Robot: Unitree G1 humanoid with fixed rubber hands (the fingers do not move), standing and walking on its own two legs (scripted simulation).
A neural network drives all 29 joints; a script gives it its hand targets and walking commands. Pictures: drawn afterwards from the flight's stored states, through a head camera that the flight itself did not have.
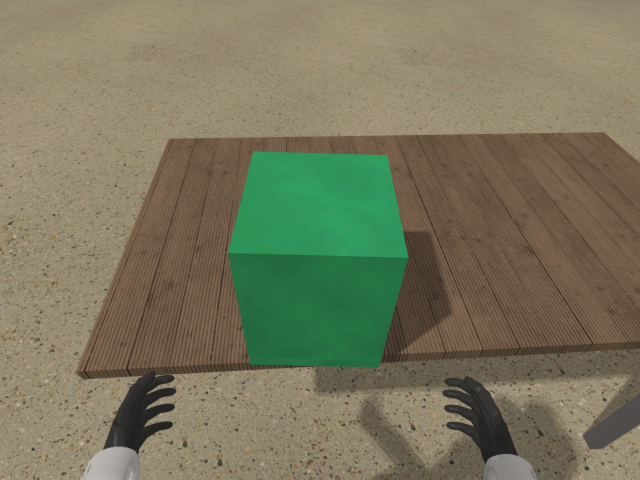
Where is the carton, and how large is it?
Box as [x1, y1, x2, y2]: [228, 151, 407, 367]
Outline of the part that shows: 253,151 228,251 250,364 378,367 407,260 407,253 386,155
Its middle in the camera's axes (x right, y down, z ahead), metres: +0.00 +0.03 +0.59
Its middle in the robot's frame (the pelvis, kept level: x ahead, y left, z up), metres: +0.43 +0.05 +0.04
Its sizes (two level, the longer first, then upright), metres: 0.210 0.200 0.250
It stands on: a table, 0.69 m high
